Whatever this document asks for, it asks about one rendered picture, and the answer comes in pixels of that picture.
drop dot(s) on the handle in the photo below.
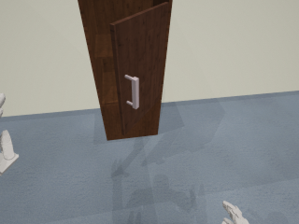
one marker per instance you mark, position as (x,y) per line
(135,92)

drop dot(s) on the cupboard door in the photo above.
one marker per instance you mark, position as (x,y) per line
(138,43)

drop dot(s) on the right robot hand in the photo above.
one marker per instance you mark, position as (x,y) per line
(234,213)

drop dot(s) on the left robot hand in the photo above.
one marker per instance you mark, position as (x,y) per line
(7,155)

